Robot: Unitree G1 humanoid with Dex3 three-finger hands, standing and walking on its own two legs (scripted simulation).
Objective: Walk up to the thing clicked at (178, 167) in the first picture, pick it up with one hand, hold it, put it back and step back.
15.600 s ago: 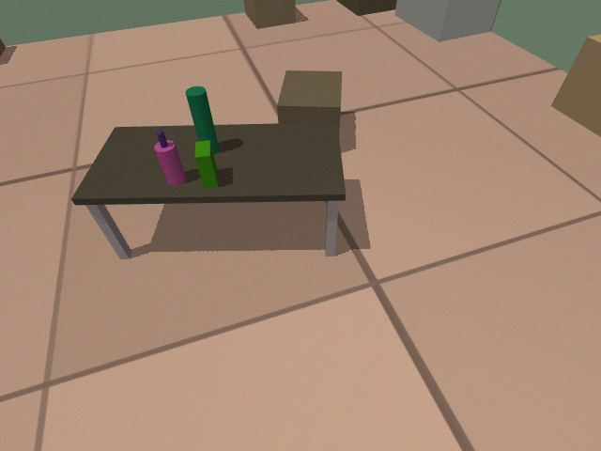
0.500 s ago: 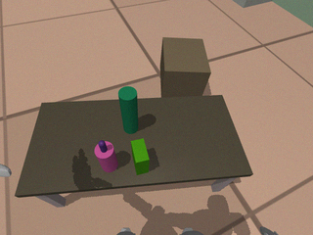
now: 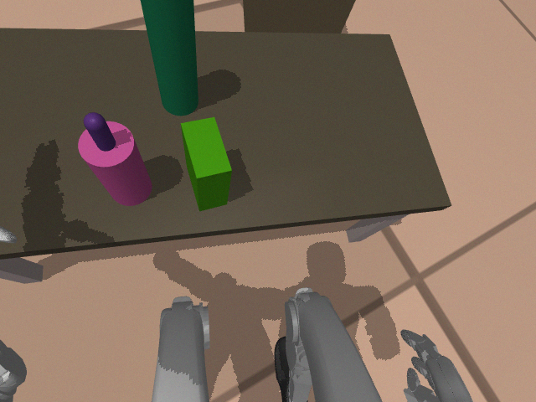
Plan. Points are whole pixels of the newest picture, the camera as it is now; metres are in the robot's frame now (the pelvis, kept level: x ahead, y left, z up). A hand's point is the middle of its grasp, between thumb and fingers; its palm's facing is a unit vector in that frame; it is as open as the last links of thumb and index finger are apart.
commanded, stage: approach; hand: left
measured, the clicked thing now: (115, 159) +0.48 +0.21 -0.05
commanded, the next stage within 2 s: close in in 0.02 s
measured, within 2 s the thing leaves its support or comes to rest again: neither
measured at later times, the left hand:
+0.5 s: hand (92, 186) +0.45 +0.25 -0.09, palm faces +0.12 -0.99 -0.01, open 17.6 cm
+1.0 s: hand (113, 185) +0.45 +0.22 -0.09, palm faces +0.15 -0.99 +0.01, open 17.5 cm
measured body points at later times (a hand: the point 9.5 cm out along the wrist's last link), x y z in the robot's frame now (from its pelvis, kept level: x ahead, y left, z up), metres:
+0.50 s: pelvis -0.04 -0.01 -0.11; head +0.16 +0.03 +0.30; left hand +0.44 +0.30 -0.09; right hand +0.04 -0.27 -0.23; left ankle +0.05 +0.12 -0.50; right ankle +0.06 -0.13 -0.50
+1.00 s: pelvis -0.02 -0.01 -0.09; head +0.18 +0.02 +0.31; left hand +0.44 +0.27 -0.09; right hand +0.10 -0.28 -0.22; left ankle +0.05 +0.12 -0.50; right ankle +0.06 -0.13 -0.50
